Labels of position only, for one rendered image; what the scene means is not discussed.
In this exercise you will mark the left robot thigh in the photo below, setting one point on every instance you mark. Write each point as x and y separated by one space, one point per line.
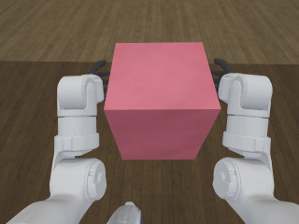
126 214

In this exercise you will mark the carton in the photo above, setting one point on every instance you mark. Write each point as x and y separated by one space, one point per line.
161 100

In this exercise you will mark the robot left forearm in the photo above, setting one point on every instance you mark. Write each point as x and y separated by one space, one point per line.
77 99

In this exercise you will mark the robot left shin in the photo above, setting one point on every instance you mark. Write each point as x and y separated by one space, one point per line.
130 203

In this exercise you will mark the robot left upper arm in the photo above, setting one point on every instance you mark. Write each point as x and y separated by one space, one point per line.
75 184

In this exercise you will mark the robot right forearm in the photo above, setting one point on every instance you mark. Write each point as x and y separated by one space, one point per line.
249 102

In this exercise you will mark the robot right hand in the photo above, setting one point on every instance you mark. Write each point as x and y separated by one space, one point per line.
226 67

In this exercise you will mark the robot left hand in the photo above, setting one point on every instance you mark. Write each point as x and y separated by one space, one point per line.
95 68

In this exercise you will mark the robot right upper arm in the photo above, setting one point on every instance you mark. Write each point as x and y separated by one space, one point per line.
248 186

